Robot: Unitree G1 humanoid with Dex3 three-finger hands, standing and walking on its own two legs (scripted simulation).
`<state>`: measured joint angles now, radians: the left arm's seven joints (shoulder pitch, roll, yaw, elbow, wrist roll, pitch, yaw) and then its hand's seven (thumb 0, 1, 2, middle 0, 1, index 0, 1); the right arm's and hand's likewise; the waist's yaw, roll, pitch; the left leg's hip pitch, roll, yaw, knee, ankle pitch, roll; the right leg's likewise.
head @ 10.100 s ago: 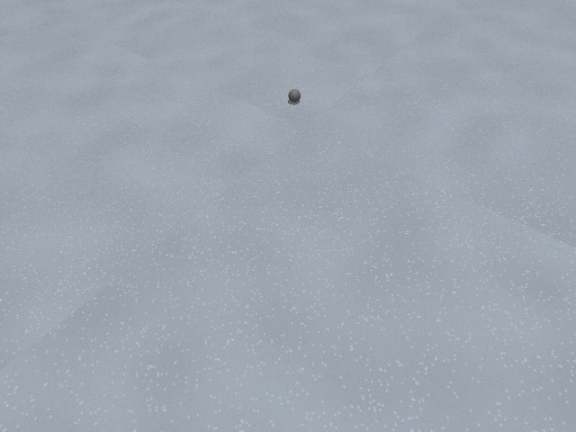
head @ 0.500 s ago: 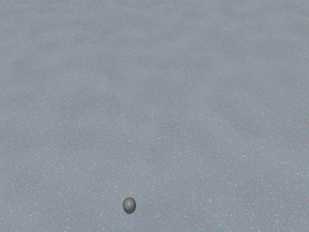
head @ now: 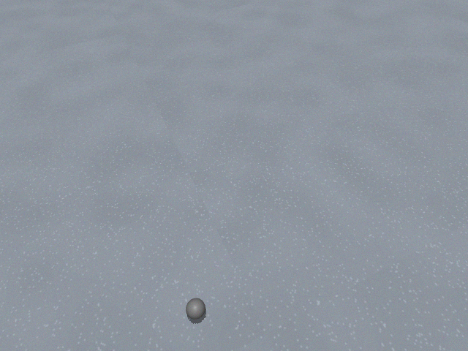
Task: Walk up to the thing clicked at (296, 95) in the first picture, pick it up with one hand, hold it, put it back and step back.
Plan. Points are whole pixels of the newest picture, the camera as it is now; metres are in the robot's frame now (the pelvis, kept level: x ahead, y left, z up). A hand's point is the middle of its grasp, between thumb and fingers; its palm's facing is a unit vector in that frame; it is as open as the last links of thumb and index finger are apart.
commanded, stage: stand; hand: left
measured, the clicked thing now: (195, 308) +0.38 +0.23 -0.75
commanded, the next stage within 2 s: walk up in 0.02 s
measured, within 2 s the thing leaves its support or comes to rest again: neither
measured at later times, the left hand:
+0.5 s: hand out of the picture +0.05 +0.25 -0.17, palm faces -0.02 -0.94 -0.33, open 7.4 cm
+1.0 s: hand out of the picture +0.01 +0.23 -0.15, palm faces -0.01 -0.93 -0.36, open 7.4 cm
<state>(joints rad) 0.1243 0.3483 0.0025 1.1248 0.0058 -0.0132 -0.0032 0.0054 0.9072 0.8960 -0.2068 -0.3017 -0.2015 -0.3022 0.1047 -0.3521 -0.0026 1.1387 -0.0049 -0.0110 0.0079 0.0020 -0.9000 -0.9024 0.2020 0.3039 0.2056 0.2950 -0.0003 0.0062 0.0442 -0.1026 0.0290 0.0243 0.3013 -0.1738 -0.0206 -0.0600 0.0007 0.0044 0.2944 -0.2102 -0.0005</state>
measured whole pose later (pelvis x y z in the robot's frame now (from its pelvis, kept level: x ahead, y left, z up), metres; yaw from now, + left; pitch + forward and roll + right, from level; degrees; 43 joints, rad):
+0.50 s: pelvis -0.05 +0.00 -0.02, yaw +0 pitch -2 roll +0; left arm 0.10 0.36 0.06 0.97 0.03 0.06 -0.03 0.01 0.91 0.90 -0.21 -0.30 -0.20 -0.30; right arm 0.14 -0.39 -0.06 1.02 0.00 0.02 0.00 0.00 -0.90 -0.90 0.20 0.30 0.20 0.29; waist 0.00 -0.01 0.12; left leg -0.25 0.00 0.00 0.66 -0.42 0.03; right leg -0.23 0.01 0.00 0.53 -0.26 -0.02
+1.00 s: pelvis -0.07 -0.02 +0.00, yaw -1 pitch -4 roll +0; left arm 0.13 0.34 0.03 1.10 0.01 0.00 -0.02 0.01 0.91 0.90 -0.21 -0.30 -0.20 -0.30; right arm 0.13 -0.36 -0.03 1.06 -0.01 -0.01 0.01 0.00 -0.90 -0.90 0.20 0.30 0.21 0.30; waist 0.00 0.04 0.05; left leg -0.11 0.03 0.02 0.38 -0.21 -0.01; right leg -0.09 0.01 0.04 0.38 -0.23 0.00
